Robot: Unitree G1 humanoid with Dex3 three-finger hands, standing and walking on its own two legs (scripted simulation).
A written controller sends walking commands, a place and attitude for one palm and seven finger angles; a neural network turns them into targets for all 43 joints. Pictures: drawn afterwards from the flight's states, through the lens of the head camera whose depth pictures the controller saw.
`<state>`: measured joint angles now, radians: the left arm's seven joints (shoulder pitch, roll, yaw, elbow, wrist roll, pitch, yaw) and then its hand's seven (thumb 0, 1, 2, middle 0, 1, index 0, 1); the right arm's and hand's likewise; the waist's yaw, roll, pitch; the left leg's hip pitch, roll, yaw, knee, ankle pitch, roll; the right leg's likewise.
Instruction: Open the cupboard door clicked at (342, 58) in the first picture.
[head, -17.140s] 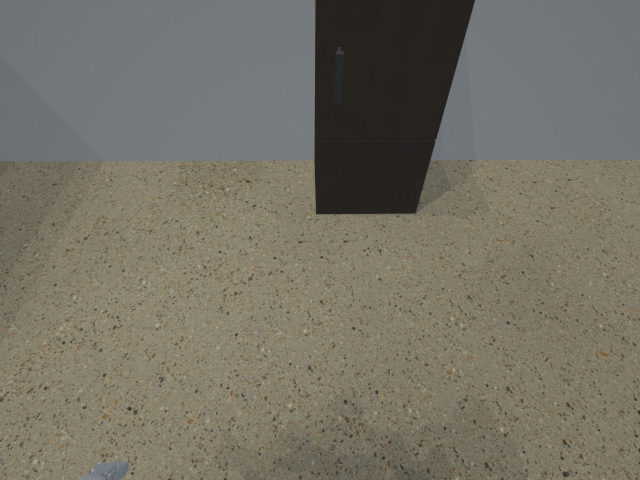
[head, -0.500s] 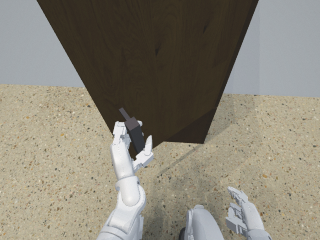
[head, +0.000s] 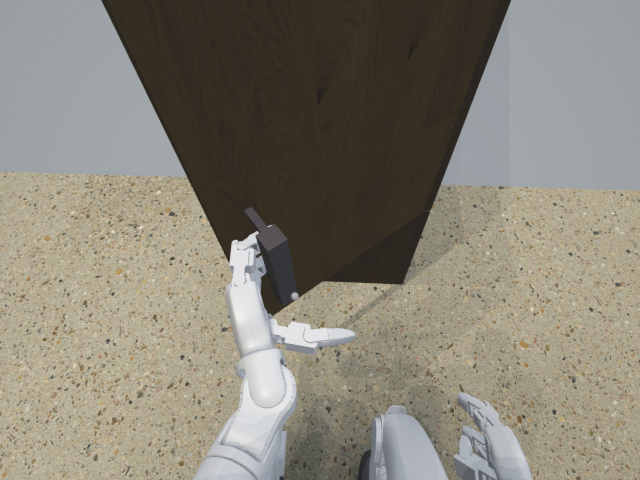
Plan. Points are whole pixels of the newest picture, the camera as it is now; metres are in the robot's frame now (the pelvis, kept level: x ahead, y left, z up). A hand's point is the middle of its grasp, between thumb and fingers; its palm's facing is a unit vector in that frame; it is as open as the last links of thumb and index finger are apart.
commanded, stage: open thumb and fingers to let go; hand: left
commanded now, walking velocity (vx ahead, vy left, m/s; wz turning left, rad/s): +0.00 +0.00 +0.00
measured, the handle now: (270, 258) +0.38 +0.08 +0.02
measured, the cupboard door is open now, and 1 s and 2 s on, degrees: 40 41 41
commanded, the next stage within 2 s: slide the hand sideways off the handle in 0.10 s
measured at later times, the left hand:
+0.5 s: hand (288, 324) +0.30 +0.05 +0.02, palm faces -0.16 -0.99 +0.04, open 16.4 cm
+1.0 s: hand (260, 360) +0.26 +0.08 +0.02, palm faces -0.12 -0.99 +0.01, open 16.3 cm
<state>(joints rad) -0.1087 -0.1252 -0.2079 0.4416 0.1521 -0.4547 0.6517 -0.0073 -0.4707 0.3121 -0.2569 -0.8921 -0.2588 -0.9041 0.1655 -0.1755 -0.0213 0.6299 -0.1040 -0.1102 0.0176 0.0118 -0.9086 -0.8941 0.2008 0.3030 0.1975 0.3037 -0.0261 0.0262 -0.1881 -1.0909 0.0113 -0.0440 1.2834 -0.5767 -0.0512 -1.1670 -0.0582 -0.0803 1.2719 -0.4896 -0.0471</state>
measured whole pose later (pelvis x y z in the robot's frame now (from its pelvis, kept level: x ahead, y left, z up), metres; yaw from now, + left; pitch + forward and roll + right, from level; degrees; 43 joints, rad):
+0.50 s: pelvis -0.01 +0.03 -0.01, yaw +0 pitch +21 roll +0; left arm -0.05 -0.01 -0.26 0.31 -0.01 -0.47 0.13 -0.01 -0.50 0.30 -0.15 -0.32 -0.13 -0.35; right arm 0.20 -0.22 -0.02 0.52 -0.03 -0.06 0.03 0.01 -0.91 -0.89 0.20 0.30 0.20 0.30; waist -0.02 0.04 -0.16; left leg -1.12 -0.02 -0.02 1.35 -0.60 -0.01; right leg -1.19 -0.08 -0.05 1.32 -0.50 -0.01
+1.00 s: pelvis +0.01 +0.03 -0.02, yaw +0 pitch +22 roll +0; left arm 0.24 0.04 -0.26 0.06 0.03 -0.46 0.09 -0.01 -0.50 0.30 -0.15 -0.30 -0.15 -0.30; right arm 0.18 -0.20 0.00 0.43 -0.03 -0.03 0.02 0.01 -0.91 -0.89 0.20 0.30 0.20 0.30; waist 0.01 0.02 -0.18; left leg -1.13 -0.01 -0.02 1.39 -0.64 -0.01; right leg -1.20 -0.08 -0.05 1.36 -0.54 0.00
